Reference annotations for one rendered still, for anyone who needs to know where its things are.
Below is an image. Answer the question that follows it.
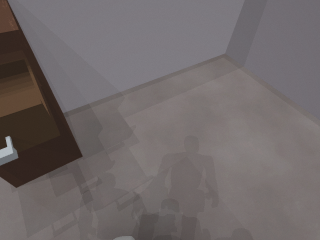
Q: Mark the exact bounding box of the cabinet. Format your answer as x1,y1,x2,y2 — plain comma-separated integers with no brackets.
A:
0,0,82,188

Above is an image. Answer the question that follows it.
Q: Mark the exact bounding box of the drawer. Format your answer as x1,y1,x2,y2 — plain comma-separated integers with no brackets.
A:
0,57,60,153

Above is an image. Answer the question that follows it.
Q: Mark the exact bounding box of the handle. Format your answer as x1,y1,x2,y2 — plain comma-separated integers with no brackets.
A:
0,136,19,166

